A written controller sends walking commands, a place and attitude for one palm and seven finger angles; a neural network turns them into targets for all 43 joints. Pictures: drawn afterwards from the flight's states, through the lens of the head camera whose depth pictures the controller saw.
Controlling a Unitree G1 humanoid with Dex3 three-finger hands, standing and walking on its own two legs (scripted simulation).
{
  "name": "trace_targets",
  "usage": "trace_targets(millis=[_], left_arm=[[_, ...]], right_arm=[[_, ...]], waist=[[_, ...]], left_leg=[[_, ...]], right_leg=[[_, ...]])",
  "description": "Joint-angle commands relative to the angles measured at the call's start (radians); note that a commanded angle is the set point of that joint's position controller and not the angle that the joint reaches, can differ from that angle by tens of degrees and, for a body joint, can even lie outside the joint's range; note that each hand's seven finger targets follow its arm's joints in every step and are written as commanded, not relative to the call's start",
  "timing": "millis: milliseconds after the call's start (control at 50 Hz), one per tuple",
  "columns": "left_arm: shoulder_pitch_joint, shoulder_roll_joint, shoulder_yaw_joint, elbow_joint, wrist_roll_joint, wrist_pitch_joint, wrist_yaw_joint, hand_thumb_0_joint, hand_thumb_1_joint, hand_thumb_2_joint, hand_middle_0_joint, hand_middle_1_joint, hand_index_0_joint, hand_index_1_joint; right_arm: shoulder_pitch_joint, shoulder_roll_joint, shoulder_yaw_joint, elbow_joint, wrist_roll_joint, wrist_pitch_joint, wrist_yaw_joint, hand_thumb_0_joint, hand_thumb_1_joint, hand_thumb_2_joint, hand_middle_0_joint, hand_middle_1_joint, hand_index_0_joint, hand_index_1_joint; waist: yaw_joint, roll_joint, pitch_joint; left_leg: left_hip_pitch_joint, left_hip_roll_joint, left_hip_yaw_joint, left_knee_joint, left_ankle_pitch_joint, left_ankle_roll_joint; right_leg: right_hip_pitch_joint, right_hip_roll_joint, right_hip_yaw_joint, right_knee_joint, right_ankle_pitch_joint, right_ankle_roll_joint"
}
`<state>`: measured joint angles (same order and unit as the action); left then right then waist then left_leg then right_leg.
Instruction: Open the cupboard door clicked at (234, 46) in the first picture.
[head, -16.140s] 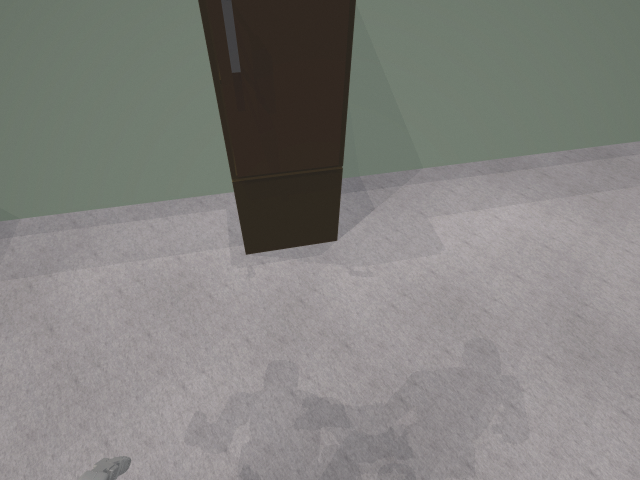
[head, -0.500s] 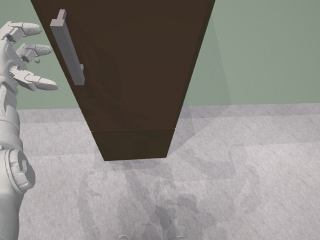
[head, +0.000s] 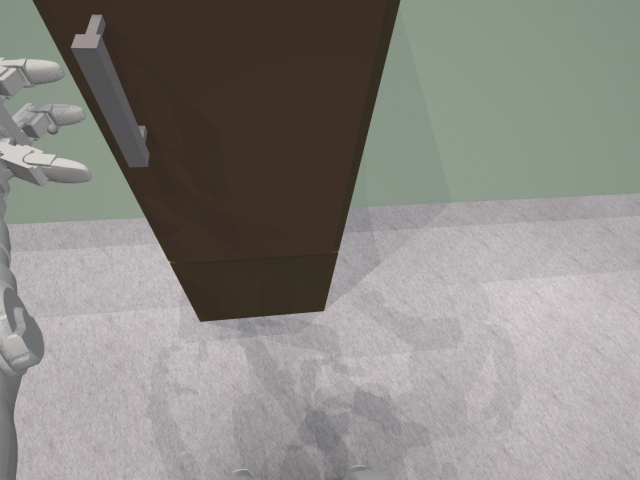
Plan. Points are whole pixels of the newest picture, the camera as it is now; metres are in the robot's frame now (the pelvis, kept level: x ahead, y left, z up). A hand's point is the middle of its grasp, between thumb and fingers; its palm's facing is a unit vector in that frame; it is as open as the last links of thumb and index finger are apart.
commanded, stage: move the hooked fingers beside the handle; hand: left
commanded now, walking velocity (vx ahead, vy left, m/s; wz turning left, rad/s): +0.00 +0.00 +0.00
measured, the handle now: (119, 98) +0.55 +0.20 +0.14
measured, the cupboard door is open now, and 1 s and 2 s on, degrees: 0 0 0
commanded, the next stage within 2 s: slide the fingers in behind the handle in 0.08 s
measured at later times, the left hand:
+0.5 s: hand (68, 121) +0.50 +0.24 +0.14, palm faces +0.00 -1.00 +0.02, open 14.0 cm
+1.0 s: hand (101, 130) +0.49 +0.21 +0.14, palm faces +0.03 -1.00 -0.01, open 14.0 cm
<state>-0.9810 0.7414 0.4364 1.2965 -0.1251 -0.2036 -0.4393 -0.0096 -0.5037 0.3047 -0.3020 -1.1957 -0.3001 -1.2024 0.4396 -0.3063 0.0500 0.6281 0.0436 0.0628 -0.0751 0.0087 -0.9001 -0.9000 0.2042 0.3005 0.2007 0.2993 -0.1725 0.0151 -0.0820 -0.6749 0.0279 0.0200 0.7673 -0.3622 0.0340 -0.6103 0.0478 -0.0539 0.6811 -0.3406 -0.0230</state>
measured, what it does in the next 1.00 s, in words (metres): stands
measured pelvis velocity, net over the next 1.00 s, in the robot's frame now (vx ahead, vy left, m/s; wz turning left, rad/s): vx -0.01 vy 0.00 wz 0.01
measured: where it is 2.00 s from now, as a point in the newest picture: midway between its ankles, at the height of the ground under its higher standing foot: outside the picture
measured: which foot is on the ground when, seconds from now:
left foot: down 0.00-1.00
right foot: down 0.00-1.00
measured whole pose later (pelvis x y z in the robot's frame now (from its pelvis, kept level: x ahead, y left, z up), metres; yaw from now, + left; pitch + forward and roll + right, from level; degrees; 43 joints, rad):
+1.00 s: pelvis -0.01 +0.00 +0.00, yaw +0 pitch +14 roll -2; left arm -0.95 0.56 0.37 1.18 -0.12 -0.25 -0.28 -0.01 -0.50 0.30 -0.30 -1.20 -0.30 -1.20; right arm 0.40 -0.28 0.04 0.63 0.03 0.03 -0.04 0.01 -0.90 -0.90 0.20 0.30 0.20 0.30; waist -0.15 0.02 -0.08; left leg -0.65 0.02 0.02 0.77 -0.36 0.03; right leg -0.59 0.04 -0.05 0.71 -0.35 -0.03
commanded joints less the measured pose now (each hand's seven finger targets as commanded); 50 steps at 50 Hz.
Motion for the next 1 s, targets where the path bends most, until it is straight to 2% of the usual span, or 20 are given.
trace_targets(millis=[0,40,80,160,240,300,340,380,420,480,540,580,600,660,740,840,900,920,940,980], left_arm=[[-0.471,0.307,0.052,-0.294,-0.017,-0.108,0.016,0.000,-0.500,0.300,-0.300,-1.200,-0.300,-1.200],[-0.512,0.293,0.048,-0.352,-0.025,-0.147,0.020,0.000,-0.500,0.300,-0.300,-1.200,-0.300,-1.200],[-0.513,0.308,0.062,-0.311,-0.030,-0.149,0.015,0.000,-0.500,0.300,-0.300,-1.200,-0.300,-1.200],[-0.446,0.308,0.055,-0.223,-0.017,-0.091,-0.005,0.000,-0.500,0.300,-0.300,-1.200,-0.300,-1.200],[-0.421,0.237,0.001,-0.243,-0.017,-0.062,-0.003,0.000,-0.500,0.300,-0.300,-1.200,-0.300,-1.200],[-0.425,0.238,0.026,-0.275,-0.040,-0.075,0.007,0.000,-0.500,0.300,-0.300,-1.200,-0.300,-1.200],[-0.451,0.213,0.021,-0.329,-0.055,-0.097,0.013,0.000,-0.500,0.300,-0.300,-1.200,-0.300,-1.200],[-0.413,0.226,0.045,-0.330,-0.050,-0.105,0.023,0.000,-0.500,0.300,-0.300,-1.200,-0.300,-1.200],[-0.420,0.174,0.011,-0.354,-0.045,-0.107,0.034,0.000,-0.500,0.300,-0.300,-1.200,-0.300,-1.200],[-0.377,0.149,0.007,-0.380,-0.039,-0.099,0.054,0.000,-0.500,0.300,-0.300,-1.200,-0.300,-1.200],[-0.361,0.122,-0.001,-0.367,-0.047,-0.080,0.071,0.000,-0.500,0.300,-0.300,-1.200,-0.300,-1.200],[-0.373,0.081,-0.034,-0.382,-0.041,-0.076,0.079,0.000,-0.500,0.300,-0.300,-1.200,-0.300,-1.200],[-0.400,0.074,-0.038,-0.392,-0.042,-0.079,0.085,0.000,-0.500,0.300,-0.300,-1.200,-0.300,-1.200],[-0.401,0.101,0.000,-0.408,-0.047,-0.099,0.103,0.000,-0.500,0.300,-0.300,-1.200,-0.300,-1.200],[-0.400,0.031,-0.045,-0.379,-0.044,-0.104,0.118,0.000,-0.500,0.300,-0.300,-1.200,-0.300,-1.200],[-0.415,0.100,-0.010,-0.290,-0.019,-0.081,0.146,0.000,-0.500,0.300,-0.300,-1.200,-0.300,-1.200],[-0.474,0.101,-0.020,-0.351,-0.003,-0.113,0.157,0.000,-0.500,0.300,-0.300,-1.200,-0.300,-1.200],[-0.477,0.051,-0.056,-0.359,-0.004,-0.122,0.156,0.000,-0.500,0.300,-0.300,-1.200,-0.300,-1.200],[-0.497,0.060,-0.048,-0.367,-0.007,-0.140,0.160,0.000,-0.500,0.300,-0.300,-1.200,-0.300,-1.200],[-0.515,0.021,-0.077,-0.355,-0.010,-0.150,0.159,0.000,-0.500,0.300,-0.300,-1.200,-0.300,-1.200]], right_arm=[[0.127,-0.182,-0.066,-0.072,-0.010,-0.028,-0.013,0.000,-0.900,-0.900,0.200,0.300,0.200,0.300],[0.130,-0.179,-0.070,-0.065,-0.013,-0.029,-0.009,0.000,-0.900,-0.900,0.200,0.300,0.200,0.300],[0.129,-0.182,-0.069,-0.049,-0.010,-0.029,-0.010,0.000,-0.900,-0.900,0.200,0.300,0.200,0.300],[0.127,-0.181,-0.065,-0.049,-0.004,-0.025,-0.012,0.000,-0.900,-0.900,0.200,0.300,0.200,0.300],[0.128,-0.173,-0.064,-0.062,-0.007,-0.024,-0.008,0.000,-0.900,-0.900,0.200,0.300,0.200,0.300],[0.129,-0.177,-0.069,-0.064,-0.012,-0.025,-0.004,0.000,-0.900,-0.900,0.200,0.300,0.200,0.300],[0.131,-0.175,-0.072,-0.066,-0.013,-0.026,-0.001,0.000,-0.900,-0.900,0.200,0.300,0.200,0.300],[0.128,-0.172,-0.075,-0.064,-0.014,-0.026,0.004,0.000,-0.900,-0.900,0.200,0.300,0.200,0.300],[0.119,-0.164,-0.076,-0.062,-0.015,-0.027,0.013,0.000,-0.900,-0.900,0.200,0.300,0.200,0.300],[0.116,-0.159,-0.080,-0.064,-0.016,-0.022,0.020,0.000,-0.900,-0.900,0.200,0.300,0.200,0.300],[0.110,-0.159,-0.079,-0.068,-0.015,-0.019,0.022,0.000,-0.900,-0.900,0.200,0.300,0.200,0.300],[0.098,-0.155,-0.080,-0.072,-0.012,-0.021,0.023,0.000,-0.900,-0.900,0.200,0.300,0.200,0.300],[0.100,-0.155,-0.082,-0.066,-0.014,-0.023,0.024,0.000,-0.900,-0.900,0.200,0.300,0.200,0.300],[0.100,-0.156,-0.083,-0.062,-0.016,-0.028,0.024,0.000,-0.900,-0.900,0.200,0.300,0.200,0.300],[0.087,-0.146,-0.078,-0.058,-0.017,-0.036,0.027,0.000,-0.900,-0.900,0.200,0.300,0.200,0.300],[0.086,-0.156,-0.070,-0.062,-0.014,-0.042,0.021,0.000,-0.900,-0.900,0.200,0.300,0.200,0.300],[0.082,-0.150,-0.071,-0.067,-0.016,-0.053,0.021,0.000,-0.900,-0.900,0.200,0.300,0.200,0.300],[0.077,-0.144,-0.071,-0.068,-0.015,-0.059,0.024,0.000,-0.900,-0.900,0.200,0.300,0.200,0.300],[0.086,-0.145,-0.072,-0.060,-0.017,-0.060,0.022,0.000,-0.900,-0.900,0.200,0.300,0.200,0.300],[0.084,-0.145,-0.073,-0.049,-0.018,-0.065,0.025,0.000,-0.900,-0.900,0.200,0.300,0.200,0.300]], waist=[[0.003,0.126,-0.394],[-0.004,0.178,-0.446],[-0.011,0.159,-0.443],[0.006,0.170,-0.415],[0.007,0.173,-0.388],[0.003,0.106,-0.401],[0.003,0.121,-0.427],[0.021,0.145,-0.447],[0.021,0.177,-0.448],[0.034,0.190,-0.457],[0.029,0.127,-0.411],[0.025,0.153,-0.399],[0.016,0.134,-0.394],[0.027,0.112,-0.437],[0.022,0.115,-0.387],[0.017,0.033,-0.315],[0.019,0.102,-0.389],[0.012,0.131,-0.398],[0.005,0.112,-0.402],[-0.006,0.135,-0.394]], left_leg=[[0.316,-0.005,-0.070,-0.052,0.344,0.013],[0.384,-0.002,-0.076,-0.037,0.391,0.008],[0.382,0.001,-0.082,-0.037,0.376,0.008],[0.339,-0.006,-0.070,-0.039,0.379,0.011],[0.353,-0.004,-0.073,-0.042,0.422,0.010],[0.356,0.002,-0.072,-0.042,0.418,0.012],[0.389,0.002,-0.078,-0.040,0.452,0.010],[0.409,0.004,-0.076,-0.035,0.489,0.005],[0.434,0.003,-0.078,-0.034,0.510,0.001],[0.468,0.010,-0.087,-0.028,0.596,-0.005],[0.425,0.006,-0.078,-0.035,0.560,0.003],[0.438,0.007,-0.081,-0.041,0.542,-0.001],[0.442,0.010,-0.085,-0.042,0.524,-0.002],[0.451,0.006,-0.087,-0.041,0.531,-0.001],[0.428,0.001,-0.083,-0.042,0.503,0.000],[0.294,-0.013,-0.070,-0.067,0.323,0.012],[0.342,-0.014,-0.073,-0.059,0.340,0.006],[0.368,-0.013,-0.071,-0.053,0.346,0.004],[0.378,-0.010,-0.080,-0.046,0.358,0.005],[0.393,-0.006,-0.087,-0.051,0.337,0.000]], right_leg=[[0.094,0.003,0.047,-0.061,0.310,0.010],[0.073,0.008,0.046,-0.052,0.321,0.006],[0.069,0.009,0.044,-0.057,0.309,0.009],[0.085,0.002,0.044,-0.058,0.335,0.010],[0.069,0.005,0.030,-0.057,0.350,0.006],[0.085,0.010,0.032,-0.061,0.361,0.011],[0.085,0.012,0.030,-0.053,0.374,0.006],[0.089,0.011,0.030,-0.047,0.394,0.006],[0.075,0.011,0.027,-0.045,0.390,0.006],[0.062,0.012,0.020,-0.038,0.407,0.005],[0.085,0.012,0.019,-0.045,0.410,0.005],[0.063,0.011,0.018,-0.047,0.389,0.006],[0.055,0.011,0.015,-0.049,0.377,0.007],[0.093,0.011,0.022,-0.044,0.396,0.004],[0.078,0.007,0.020,-0.045,0.374,0.003],[0.118,-0.002,0.033,-0.057,0.311,0.005],[0.112,-0.004,0.040,-0.047,0.317,0.005],[0.091,-0.001,0.040,-0.047,0.313,0.005],[0.086,0.000,0.036,-0.043,0.310,0.002],[0.055,0.004,0.033,-0.046,0.281,0.003]])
